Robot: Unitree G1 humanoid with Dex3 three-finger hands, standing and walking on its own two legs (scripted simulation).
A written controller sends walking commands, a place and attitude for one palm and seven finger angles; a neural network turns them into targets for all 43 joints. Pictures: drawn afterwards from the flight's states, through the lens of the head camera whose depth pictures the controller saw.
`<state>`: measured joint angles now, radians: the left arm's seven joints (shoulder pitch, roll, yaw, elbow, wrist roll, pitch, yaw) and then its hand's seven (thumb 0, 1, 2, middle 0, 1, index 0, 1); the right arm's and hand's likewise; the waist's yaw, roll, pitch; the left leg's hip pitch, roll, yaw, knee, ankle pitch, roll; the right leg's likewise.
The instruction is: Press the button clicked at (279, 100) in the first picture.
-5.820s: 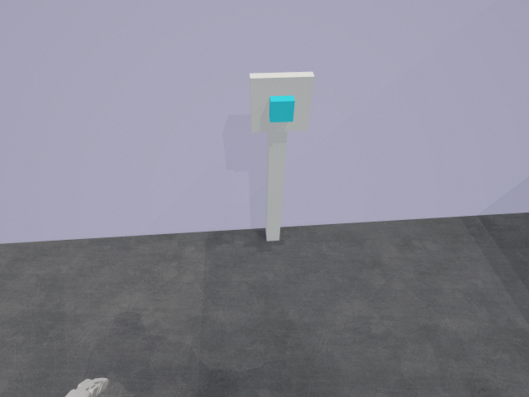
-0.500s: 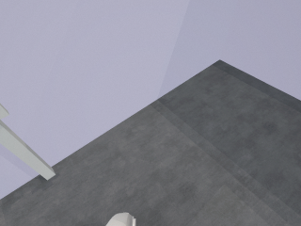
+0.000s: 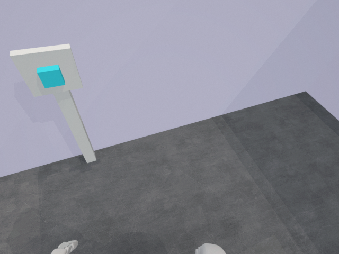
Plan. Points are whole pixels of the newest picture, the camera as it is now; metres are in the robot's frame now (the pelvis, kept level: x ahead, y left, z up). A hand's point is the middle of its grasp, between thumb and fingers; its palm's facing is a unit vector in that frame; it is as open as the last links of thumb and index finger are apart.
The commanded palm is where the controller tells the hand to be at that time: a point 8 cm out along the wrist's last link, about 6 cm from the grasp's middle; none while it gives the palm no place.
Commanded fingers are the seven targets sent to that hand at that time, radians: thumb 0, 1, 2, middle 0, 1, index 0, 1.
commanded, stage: turn to face it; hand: left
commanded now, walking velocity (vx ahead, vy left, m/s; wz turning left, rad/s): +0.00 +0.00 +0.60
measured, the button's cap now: (51, 76) +0.66 +0.46 -0.04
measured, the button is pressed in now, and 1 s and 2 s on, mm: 0 0 0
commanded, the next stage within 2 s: take the last steps up to it in 0.62 s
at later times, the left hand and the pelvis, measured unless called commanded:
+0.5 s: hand out of the picture +0.03 +0.16 -0.14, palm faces +0.28 -0.91 -0.31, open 7.4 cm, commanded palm none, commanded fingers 0.00 0.90 0.90 -0.20 -0.30 -0.20 -0.30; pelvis -0.02 -0.07 +0.00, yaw +17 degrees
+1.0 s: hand out of the picture -0.15 +0.16 -0.19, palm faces +0.49 -0.86 -0.18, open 7.4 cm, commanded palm none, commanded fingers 0.00 0.90 0.90 -0.20 -0.30 -0.20 -0.30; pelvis -0.03 +0.01 +0.00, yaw +26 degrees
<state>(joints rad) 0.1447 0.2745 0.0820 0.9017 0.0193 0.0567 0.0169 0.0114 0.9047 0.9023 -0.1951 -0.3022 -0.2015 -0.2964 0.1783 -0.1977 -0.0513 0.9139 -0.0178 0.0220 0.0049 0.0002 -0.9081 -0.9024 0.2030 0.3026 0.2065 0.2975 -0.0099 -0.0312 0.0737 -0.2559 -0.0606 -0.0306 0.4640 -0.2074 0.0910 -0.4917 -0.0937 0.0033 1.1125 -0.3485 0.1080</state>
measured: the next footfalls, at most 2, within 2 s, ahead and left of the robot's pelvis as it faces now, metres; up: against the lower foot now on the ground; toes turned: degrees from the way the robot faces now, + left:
right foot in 0.38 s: +0.03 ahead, -0.17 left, +0.00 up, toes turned +15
left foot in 0.84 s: -0.06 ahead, +0.08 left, +0.00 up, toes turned +28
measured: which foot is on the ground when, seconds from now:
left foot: down 0.00-0.38, up 0.40-0.82, down 0.84-1.00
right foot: up 0.00-0.36, down 0.38-0.84, up 0.86-1.00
